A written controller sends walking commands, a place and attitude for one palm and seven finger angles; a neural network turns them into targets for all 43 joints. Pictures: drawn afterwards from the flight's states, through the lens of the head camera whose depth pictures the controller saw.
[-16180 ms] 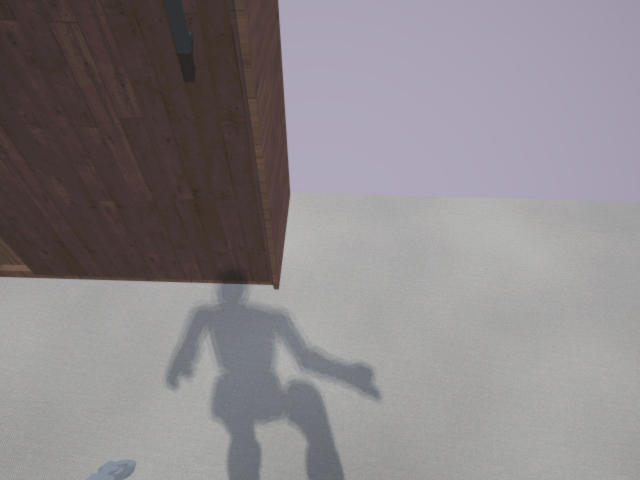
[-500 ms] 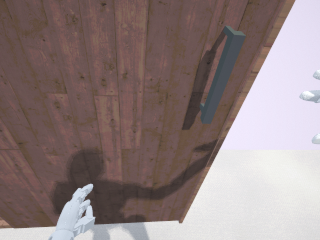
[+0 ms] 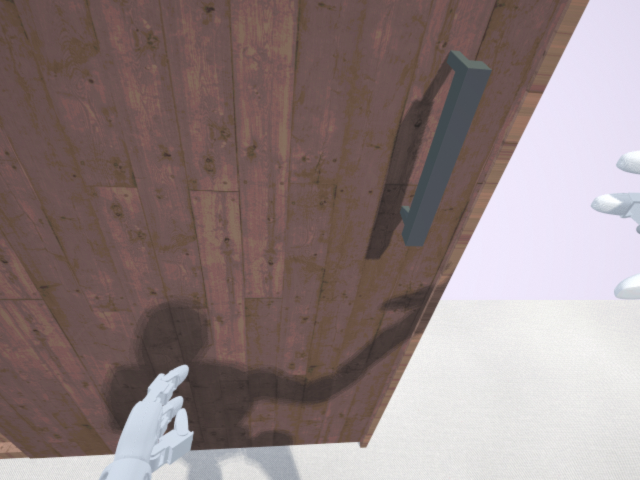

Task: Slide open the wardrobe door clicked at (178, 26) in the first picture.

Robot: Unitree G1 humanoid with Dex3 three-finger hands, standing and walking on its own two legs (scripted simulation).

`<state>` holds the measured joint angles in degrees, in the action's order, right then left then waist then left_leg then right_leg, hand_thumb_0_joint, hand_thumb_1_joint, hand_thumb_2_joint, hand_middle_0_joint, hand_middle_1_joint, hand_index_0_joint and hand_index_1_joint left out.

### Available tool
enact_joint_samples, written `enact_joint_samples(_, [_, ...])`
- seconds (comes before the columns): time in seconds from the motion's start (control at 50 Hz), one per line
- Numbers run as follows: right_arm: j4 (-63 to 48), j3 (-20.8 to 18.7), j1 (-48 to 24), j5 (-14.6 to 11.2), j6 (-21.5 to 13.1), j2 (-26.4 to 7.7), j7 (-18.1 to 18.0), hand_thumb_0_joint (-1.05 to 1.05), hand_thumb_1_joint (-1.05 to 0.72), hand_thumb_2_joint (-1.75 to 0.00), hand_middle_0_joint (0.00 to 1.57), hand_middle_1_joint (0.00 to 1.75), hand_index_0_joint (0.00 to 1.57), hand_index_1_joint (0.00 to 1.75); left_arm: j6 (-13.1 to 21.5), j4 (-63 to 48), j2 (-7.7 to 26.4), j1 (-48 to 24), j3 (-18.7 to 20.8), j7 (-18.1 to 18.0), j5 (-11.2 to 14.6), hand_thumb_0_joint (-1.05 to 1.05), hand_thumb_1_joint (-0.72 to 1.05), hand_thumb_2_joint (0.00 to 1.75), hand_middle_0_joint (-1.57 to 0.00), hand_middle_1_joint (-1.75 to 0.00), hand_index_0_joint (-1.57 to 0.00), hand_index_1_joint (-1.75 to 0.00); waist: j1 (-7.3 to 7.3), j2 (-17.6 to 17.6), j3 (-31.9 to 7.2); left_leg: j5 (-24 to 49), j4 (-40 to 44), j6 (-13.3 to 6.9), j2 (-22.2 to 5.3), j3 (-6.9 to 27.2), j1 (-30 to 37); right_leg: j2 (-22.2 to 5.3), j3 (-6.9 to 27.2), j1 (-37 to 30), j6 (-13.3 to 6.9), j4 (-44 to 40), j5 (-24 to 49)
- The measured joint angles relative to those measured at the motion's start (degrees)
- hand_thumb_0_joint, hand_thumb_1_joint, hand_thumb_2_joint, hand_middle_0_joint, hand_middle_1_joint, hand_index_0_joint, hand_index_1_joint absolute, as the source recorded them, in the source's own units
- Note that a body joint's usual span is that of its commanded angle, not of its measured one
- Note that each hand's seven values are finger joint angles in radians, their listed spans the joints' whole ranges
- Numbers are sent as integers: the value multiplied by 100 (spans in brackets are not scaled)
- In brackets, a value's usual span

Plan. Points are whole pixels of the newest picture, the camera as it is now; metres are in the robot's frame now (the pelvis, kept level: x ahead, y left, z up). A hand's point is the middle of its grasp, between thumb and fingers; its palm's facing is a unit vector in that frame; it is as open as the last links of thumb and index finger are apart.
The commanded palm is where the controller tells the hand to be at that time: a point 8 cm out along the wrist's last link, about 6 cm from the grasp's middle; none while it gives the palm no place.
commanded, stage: move the hooked fingers beside the handle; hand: right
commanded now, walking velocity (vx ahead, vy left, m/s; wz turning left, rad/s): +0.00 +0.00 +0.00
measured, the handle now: (432, 157) +0.40 -0.10 +0.26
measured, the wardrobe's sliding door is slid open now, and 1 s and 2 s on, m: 0.00 0.00 0.00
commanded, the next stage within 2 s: none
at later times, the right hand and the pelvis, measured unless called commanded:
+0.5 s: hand (596, 218) +0.31 -0.25 +0.26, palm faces +0.03 +0.99 -0.14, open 14.0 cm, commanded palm +0.27 -0.29 +0.27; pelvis +0.01 -0.01 +0.00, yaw +0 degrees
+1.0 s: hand (546, 199) +0.34 -0.21 +0.26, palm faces +0.01 +0.99 -0.10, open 14.0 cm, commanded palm +0.30 -0.26 +0.27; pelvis +0.01 +0.00 +0.00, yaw +0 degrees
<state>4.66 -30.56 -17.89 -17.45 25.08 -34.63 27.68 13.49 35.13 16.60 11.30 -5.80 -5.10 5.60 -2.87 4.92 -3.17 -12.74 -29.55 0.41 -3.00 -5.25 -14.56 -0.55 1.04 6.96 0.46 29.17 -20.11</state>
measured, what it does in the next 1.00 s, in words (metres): stands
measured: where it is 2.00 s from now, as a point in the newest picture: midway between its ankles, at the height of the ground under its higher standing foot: outside the picture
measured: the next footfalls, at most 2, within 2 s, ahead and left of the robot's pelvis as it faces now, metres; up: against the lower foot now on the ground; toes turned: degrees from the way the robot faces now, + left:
none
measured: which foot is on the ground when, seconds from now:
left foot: down 0.00-1.00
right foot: down 0.00-1.00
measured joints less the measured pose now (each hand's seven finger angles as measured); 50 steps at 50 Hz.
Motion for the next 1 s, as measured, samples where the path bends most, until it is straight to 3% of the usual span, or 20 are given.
enact_joint_samples(0.22, [-158,282,-87,21,-9,284,-147,-2,50,-30,31,120,30,120,23,56,4,22,9,-32,-15,1,90,90,-20,-30,-20,-30,-64,-17,5,-24,-4,30,-37,1,-1,37,5,-1,-26,-13,-13])
enact_joint_samples(0.4, [-454,306,11,44,36,416,-370,-2,50,-30,31,120,30,120,-37,6,-81,-16,3,-11,-43,1,90,90,-20,-30,-20,-30,38,-31,-49,-45,-3,46,-33,63,-29,41,-58,-29,-37,-78,-25])
enact_joint_samples(0.74, [-869,769,-91,71,274,844,-779,-2,50,-30,31,120,30,120,-103,104,-114,-130,10,-87,-52,1,91,90,-20,-30,-20,-30,-67,-37,-68,-148,-126,61,-80,45,-49,80,-30,-29,-44,-29,-74])
enact_joint_samples(0.88, [-568,1014,-454,193,399,928,-961,-2,50,-30,31,120,30,120,-213,77,-151,-212,-12,-100,-55,1,90,90,-20,-30,-20,-30,-30,-42,-50,-152,-162,45,-88,35,-93,85,-17,8,-32,-19,-60])
enact_joint_samples(1.0, [-346,978,-597,193,395,915,-1007,-2,50,-30,31,120,30,120,-342,43,-166,-200,-16,-66,-65,1,90,90,-20,-30,-20,-30,61,-61,-101,-151,-168,25,-61,50,-140,61,-35,34,-13,-36,-53])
